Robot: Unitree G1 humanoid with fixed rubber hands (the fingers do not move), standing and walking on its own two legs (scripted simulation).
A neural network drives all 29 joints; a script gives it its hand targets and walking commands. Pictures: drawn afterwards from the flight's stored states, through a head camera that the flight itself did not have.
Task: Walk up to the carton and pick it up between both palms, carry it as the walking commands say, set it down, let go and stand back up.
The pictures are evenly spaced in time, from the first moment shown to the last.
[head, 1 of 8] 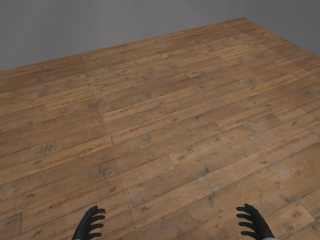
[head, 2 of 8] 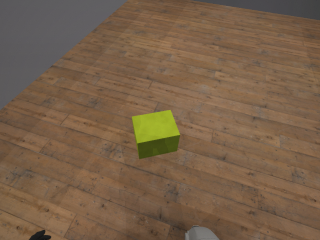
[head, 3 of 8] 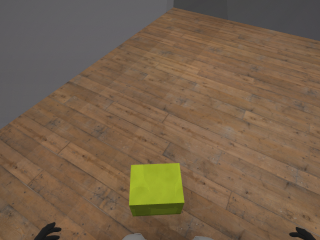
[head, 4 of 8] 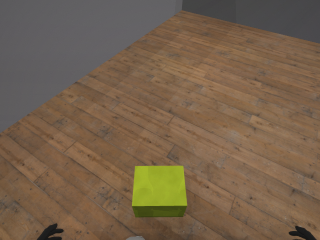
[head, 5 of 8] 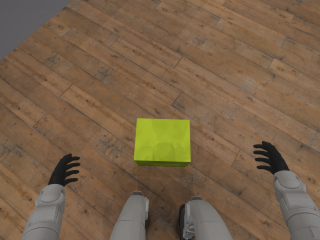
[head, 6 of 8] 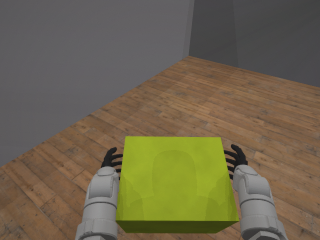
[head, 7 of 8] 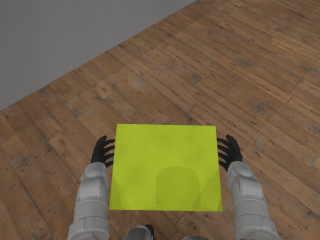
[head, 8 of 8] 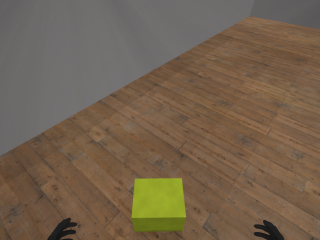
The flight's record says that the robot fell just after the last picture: no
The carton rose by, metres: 0.68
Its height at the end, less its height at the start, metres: +0.00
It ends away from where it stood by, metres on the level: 1.79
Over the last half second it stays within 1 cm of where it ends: yes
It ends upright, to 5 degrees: yes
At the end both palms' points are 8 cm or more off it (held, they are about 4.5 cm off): yes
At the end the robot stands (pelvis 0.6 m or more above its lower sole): yes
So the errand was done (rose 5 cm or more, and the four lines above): yes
